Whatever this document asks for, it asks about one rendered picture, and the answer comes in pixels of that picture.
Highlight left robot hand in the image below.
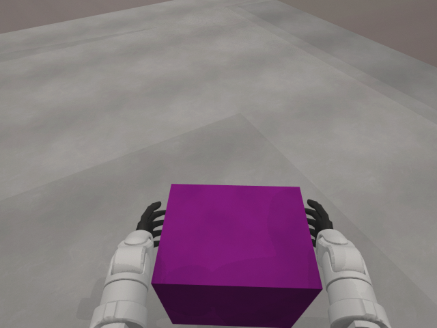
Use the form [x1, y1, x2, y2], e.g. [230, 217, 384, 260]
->
[135, 202, 166, 248]

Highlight carton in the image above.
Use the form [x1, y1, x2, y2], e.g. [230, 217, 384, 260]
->
[151, 184, 323, 328]

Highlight robot right forearm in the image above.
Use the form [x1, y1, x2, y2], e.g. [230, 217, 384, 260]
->
[316, 229, 391, 328]

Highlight right robot hand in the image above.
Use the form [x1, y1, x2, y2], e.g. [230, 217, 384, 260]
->
[305, 200, 333, 248]

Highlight robot left forearm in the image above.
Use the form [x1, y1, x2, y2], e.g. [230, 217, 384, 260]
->
[89, 230, 154, 328]

